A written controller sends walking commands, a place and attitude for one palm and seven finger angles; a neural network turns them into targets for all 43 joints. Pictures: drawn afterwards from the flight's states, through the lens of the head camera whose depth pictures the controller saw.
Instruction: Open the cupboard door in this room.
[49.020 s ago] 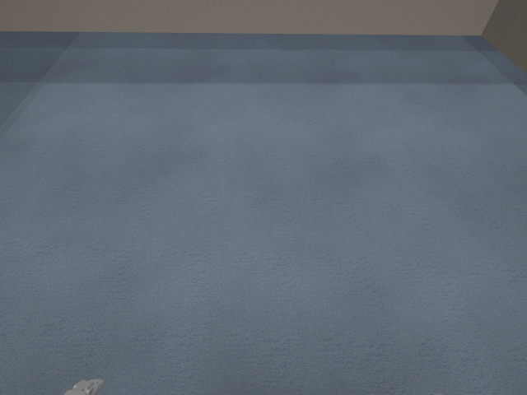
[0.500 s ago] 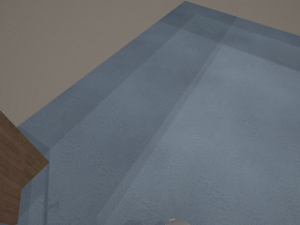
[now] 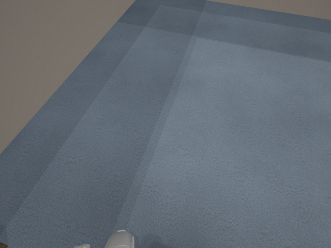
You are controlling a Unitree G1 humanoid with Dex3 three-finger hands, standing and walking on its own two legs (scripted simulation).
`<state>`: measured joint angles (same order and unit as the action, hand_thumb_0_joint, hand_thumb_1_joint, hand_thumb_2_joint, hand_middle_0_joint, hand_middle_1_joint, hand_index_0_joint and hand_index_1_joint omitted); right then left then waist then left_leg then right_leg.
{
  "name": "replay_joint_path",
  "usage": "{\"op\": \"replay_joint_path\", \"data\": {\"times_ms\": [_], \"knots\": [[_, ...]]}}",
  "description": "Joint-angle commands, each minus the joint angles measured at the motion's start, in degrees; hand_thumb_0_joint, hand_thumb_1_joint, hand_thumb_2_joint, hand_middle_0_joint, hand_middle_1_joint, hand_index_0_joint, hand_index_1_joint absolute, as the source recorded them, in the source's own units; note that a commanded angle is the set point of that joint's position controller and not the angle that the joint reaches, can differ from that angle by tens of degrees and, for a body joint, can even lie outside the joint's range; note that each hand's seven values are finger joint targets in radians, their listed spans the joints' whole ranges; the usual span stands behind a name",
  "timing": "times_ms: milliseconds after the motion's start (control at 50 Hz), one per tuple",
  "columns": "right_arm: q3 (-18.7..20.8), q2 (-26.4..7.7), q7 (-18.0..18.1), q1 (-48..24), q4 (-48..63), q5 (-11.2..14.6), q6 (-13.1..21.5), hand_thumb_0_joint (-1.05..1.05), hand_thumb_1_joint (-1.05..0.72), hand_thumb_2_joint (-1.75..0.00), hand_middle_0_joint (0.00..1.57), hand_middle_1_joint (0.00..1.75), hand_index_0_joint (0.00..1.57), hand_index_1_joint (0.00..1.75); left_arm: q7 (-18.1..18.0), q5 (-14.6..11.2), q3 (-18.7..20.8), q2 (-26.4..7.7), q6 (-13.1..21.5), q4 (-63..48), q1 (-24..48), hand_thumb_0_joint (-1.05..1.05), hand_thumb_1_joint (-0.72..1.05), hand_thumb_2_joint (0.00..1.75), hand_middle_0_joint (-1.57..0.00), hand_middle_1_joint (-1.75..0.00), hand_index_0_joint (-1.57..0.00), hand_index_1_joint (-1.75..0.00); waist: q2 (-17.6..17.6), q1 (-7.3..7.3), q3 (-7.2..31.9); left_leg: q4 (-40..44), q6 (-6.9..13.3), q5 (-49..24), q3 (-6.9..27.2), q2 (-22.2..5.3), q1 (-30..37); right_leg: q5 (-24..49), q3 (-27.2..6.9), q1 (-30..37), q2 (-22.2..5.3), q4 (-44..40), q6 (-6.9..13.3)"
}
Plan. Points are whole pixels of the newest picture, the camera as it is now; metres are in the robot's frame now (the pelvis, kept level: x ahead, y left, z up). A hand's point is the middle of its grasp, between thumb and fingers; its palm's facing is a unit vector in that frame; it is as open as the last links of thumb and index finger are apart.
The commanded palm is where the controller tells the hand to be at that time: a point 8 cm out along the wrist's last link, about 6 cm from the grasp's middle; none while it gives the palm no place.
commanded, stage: walk to a spot facing it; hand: left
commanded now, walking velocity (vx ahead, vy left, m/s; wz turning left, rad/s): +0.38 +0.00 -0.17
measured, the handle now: out of the picture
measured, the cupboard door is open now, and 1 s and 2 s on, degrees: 48 48 48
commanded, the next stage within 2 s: turn to face it in 0.82 s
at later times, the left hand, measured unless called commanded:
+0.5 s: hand (115, 175) +0.34 +0.17 -0.16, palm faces -0.12 -0.98 -0.17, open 7.4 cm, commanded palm none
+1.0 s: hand (139, 145) +0.47 +0.10 -0.19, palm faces -0.05 -0.99 -0.13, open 7.3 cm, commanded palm none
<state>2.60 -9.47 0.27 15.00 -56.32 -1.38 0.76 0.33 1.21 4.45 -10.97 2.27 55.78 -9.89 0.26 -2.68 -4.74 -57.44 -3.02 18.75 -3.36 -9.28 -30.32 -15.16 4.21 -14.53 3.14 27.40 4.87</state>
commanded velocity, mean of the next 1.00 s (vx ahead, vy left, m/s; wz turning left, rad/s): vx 0.31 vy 0.00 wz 0.00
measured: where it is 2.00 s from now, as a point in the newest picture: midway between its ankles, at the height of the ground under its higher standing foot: (186, 162)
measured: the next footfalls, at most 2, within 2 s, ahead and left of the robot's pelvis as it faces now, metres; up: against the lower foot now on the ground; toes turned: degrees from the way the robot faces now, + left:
left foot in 0.18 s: +0.22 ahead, +0.14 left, +0.00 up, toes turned +4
right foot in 0.56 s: +0.39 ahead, -0.16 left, +0.00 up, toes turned -16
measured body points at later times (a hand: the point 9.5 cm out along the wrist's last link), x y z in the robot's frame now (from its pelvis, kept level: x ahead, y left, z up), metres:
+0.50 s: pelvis +0.25 -0.01 +0.00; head +0.28 -0.02 +0.45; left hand +0.35 +0.22 -0.15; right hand +0.20 -0.25 -0.15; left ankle +0.18 +0.14 -0.74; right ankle +0.32 -0.15 -0.71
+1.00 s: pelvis +0.50 -0.06 -0.02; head +0.53 -0.05 +0.43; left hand +0.47 +0.16 -0.18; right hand +0.57 -0.31 -0.15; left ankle +0.61 +0.03 -0.74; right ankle +0.36 -0.14 -0.72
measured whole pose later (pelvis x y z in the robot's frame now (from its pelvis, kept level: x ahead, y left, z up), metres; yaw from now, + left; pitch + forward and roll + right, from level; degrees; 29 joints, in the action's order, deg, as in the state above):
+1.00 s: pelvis +0.50 -0.06 -0.02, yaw -7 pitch -1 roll -1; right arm 2.3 -10.0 -0.5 8.4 -57.3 -1.5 3.3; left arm -0.1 0.9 2.1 -8.3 3.4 64.9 -21.3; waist 1.1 0.7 -3.5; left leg -33.2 2.6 6.8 -7.0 -4.2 -24.3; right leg -27.4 9.1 -3.5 -1.3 36.4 0.1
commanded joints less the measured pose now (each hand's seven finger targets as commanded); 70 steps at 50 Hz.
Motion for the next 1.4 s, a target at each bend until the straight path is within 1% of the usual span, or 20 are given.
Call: {"op": "replay_joint_path", "data": {"times_ms": [0,120,180,240,340,420,500,520,540,560,600,680,860,920,960,980,1080,1240,1300,1380], "knots": [[1.1,-2.8,-1.0,-0.5,3.8,-0.3,1.1,0.00,-0.90,-0.90,0.20,0.30,0.20,0.30,0.3,0.0,1.3,-7.7,1.9,-0.4,-5.4,0.00,0.90,0.90,-0.20,-0.30,-0.20,-0.30,4.2,2.45,3.1,11.9,0.0,-4.5,-0.7,2.1,0.8,4.5,-14.2,3.7,-15.0,-14.8,7.2],[1.3,-5.6,-0.6,-2.1,3.5,-0.2,2.9,0.00,-0.90,-0.90,0.20,0.30,0.20,0.30,-0.1,-0.7,0.8,-7.7,2.1,2.0,-8.0,0.00,0.90,0.90,-0.20,-0.30,-0.20,-0.30,3.7,0.44,3.8,29.4,2.0,-9.2,-3.2,6.4,17.1,22.6,-11.4,5.4,-12.7,-3.4,3.6],[3.4,-16.6,0.5,17.7,-1.5,-1.5,2.7,0.00,-0.90,-0.90,0.20,0.30,0.20,0.30,0.4,-0.7,-0.3,-4.6,2.7,-1.3,-6.7,0.00,0.90,0.90,-0.20,-0.30,-0.20,-0.30,-16.7,-6.53,13.4,40.6,15.6,-7.2,30.7,-20.3,43.5,-17.1,-2.8,-22.3,-0.6,39.6,-2.1],[1.5,-9.8,0.7,7.4,0.8,-1.0,3.3,0.00,-0.90,-0.90,0.20,0.30,0.20,0.30,1.1,0.1,0.3,-4.3,1.8,-1.2,-1.3,0.00,0.90,0.90,-0.20,-0.30,-0.20,-0.30,-6.2,-1.49,1.0,45.3,12.5,-3.2,20.5,-15.4,25.6,-5.9,-7.1,-26.8,-8.1,47.7,-2.8],[0.9,-8.3,0.6,5.5,-0.8,-0.4,4.1,0.00,-0.90,-0.90,0.20,0.30,0.20,0.30,2.2,0.3,-0.6,-1.0,-0.5,-0.5,-3.0,0.00,0.90,0.90,-0.20,-0.30,-0.20,-0.30,-9.2,2.24,2.4,46.2,8.9,-15.5,-1.1,-7.5,21.6,1.0,-1.7,-17.3,-9.5,26.5,-4.6],[1.4,-9.4,0.3,7.8,-1.9,-0.7,3.2,0.00,-0.90,-0.90,0.20,0.30,0.20,0.30,2.6,0.5,-0.4,-1.1,-0.6,-1.6,1.8,0.00,0.90,0.90,-0.20,-0.30,-0.20,-0.30,-7.1,1.06,-0.4,46.0,8.8,-10.3,-2.8,-7.6,19.3,4.5,2.8,-10.6,-7.6,13.4,-4.5],[1.0,-9.9,0.2,6.9,-2.6,-0.5,2.5,0.00,-0.90,-0.90,0.20,0.30,0.20,0.30,2.4,0.6,0.6,-4.8,-0.1,1.0,-5.8,0.00,0.90,0.90,-0.20,-0.30,-0.20,-0.30,-5.3,6.24,2.6,32.1,6.0,-15.5,-6.2,-4.7,16.9,3.8,5.0,6.3,-3.9,5.9,-2.4],[0.8,-8.8,-0.1,6.0,-2.2,0.1,2.6,0.00,-0.90,-0.90,0.20,0.30,0.20,0.30,2.0,0.7,1.7,-8.6,0.5,3.7,-14.4,0.00,0.90,0.90,-0.20,-0.30,-0.20,-0.30,1.9,10.43,6.4,17.5,3.9,-15.5,-9.7,-1.1,8.7,-3.2,-2.7,19.4,-8.7,2.7,0.6],[0.0,-5.0,-0.5,6.3,-0.2,1.0,2.9,0.00,-0.90,-0.90,0.20,0.30,0.20,0.30,1.1,0.5,3.6,-15.8,0.9,5.8,-23.3,0.00,0.90,0.90,-0.20,-0.30,-0.20,-0.30,19.8,13.31,12.1,-2.7,1.7,7.7,-11.1,6.6,-5.5,-11.1,-28.1,30.6,-24.6,-7.6,7.2],[0.7,-6.9,-0.4,1.7,1.6,1.0,2.7,0.00,-0.90,-0.90,0.20,0.30,0.20,0.30,0.2,-0.6,3.2,-16.0,0.5,5.6,-22.2,0.00,0.90,0.90,-0.20,-0.30,-0.20,-0.30,16.1,12.61,9.7,-13.3,2.4,16.8,-3.1,5.1,-9.6,-13.1,-38.0,25.7,-29.5,-15.4,10.3],[1.1,-6.7,-0.2,-1.3,0.9,0.5,2.8,0.00,-0.90,-0.90,0.20,0.30,0.20,0.30,-0.6,-0.5,1.7,-10.9,0.6,3.0,-12.6,0.00,0.90,0.90,-0.20,-0.30,-0.20,-0.30,10.5,8.23,4.9,-15.0,2.4,6.0,3.0,-0.2,-10.6,-8.1,-27.0,14.9,-26.4,-14.9,8.5],[0.6,-2.0,-0.9,5.0,-3.0,-0.1,0.9,0.00,-0.90,-0.90,0.20,0.30,0.20,0.30,-0.6,0.1,0.0,-6.0,2.1,2.3,-6.9,0.00,0.90,0.90,-0.20,-0.30,-0.20,-0.30,5.7,1.99,3.7,-0.2,1.0,-0.4,-0.2,-0.3,0.6,3.4,-9.8,2.9,-19.9,-17.0,5.5],[0.6,-1.5,-1.9,-5.7,1.0,0.3,1.9,0.00,-0.90,-0.90,0.20,0.30,0.20,0.30,-0.9,-0.1,-0.5,-6.1,3.1,6.9,-12.2,0.00,0.90,0.90,-0.20,-0.30,-0.20,-0.30,5.9,3.66,0.4,21.0,2.5,-7.4,-3.4,3.8,1.2,24.6,-3.0,13.7,-19.2,-11.9,3.2],[0.9,-4.6,-0.9,5.3,-2.8,-0.1,2.4,0.00,-0.90,-0.90,0.20,0.30,0.20,0.30,-1.3,-0.5,-0.7,-5.8,2.7,6.5,-10.6,0.00,0.90,0.90,-0.20,-0.30,-0.20,-0.30,1.8,-2.30,4.8,28.8,4.8,-17.0,-4.3,6.8,19.9,36.0,3.6,9.1,-15.3,4.6,-0.8],[2.8,-14.0,0.3,17.2,-5.1,-0.7,2.2,0.00,-0.90,-0.90,0.20,0.30,0.20,0.30,-1.1,-1.3,-1.6,-2.5,2.2,4.2,-13.3,0.00,0.90,0.90,-0.20,-0.30,-0.20,-0.30,-16.5,-4.53,15.1,30.8,17.1,-44.7,22.9,-14.0,41.4,-13.5,6.2,-11.6,-3.9,35.4,-5.8],[2.7,-15.1,0.8,17.3,-5.0,-0.2,1.6,0.00,-0.90,-0.90,0.20,0.30,0.20,0.30,-1.5,-0.9,-1.6,-3.3,2.1,1.6,-8.5,0.00,0.90,0.90,-0.20,-0.30,-0.20,-0.30,-10.6,-4.93,12.8,34.1,18.8,-45.4,25.8,-16.2,35.6,-21.1,0.3,-13.9,-3.5,43.3,-5.2],[1.1,-10.3,1.4,-0.6,1.2,-0.2,1.8,0.00,-0.90,-0.90,0.20,0.30,0.20,0.30,-0.4,-0.3,-0.6,-1.7,-0.9,0.7,-6.7,0.00,0.90,0.90,-0.20,-0.30,-0.20,-0.30,-8.1,2.94,7.2,38.9,12.4,-26.1,14.3,-7.0,13.4,-10.6,-3.2,-10.6,-8.1,34.7,-7.6],[3.5,-12.8,0.4,-7.0,5.5,-0.2,-1.7,0.00,-0.90,-0.90,0.20,0.30,0.20,0.30,-0.9,-0.2,1.2,-4.4,-2.2,-2.9,-8.3,0.00,0.90,0.90,-0.20,-0.30,-0.20,-0.30,-5.9,5.62,6.7,35.7,8.6,1.6,16.7,-0.1,0.6,-1.2,0.2,7.1,-4.3,4.9,-8.1],[3.3,-8.0,-0.6,-8.7,8.5,0.2,-1.9,0.00,-0.90,-0.90,0.20,0.30,0.20,0.30,-1.8,0.5,2.5,-15.1,-1.8,-5.6,-8.5,0.00,0.90,0.90,-0.20,-0.30,-0.20,-0.30,15.8,7.84,6.8,-0.5,1.2,16.4,2.7,10.6,-7.4,-5.5,-25.8,7.3,-32.5,-15.9,3.9],[2.7,-6.1,-1.5,-6.5,6.5,0.2,-3.1,0.00,-0.90,-0.90,0.20,0.30,0.20,0.30,-2.3,0.4,0.8,-8.7,-1.3,-7.6,-0.1,0.00,0.90,0.90,-0.20,-0.30,-0.20,-0.30,11.4,2.27,3.2,-8.7,-0.4,7.3,2.0,5.7,-5.8,18.2,-5.8,4.7,-23.3,-8.6,1.4]]}}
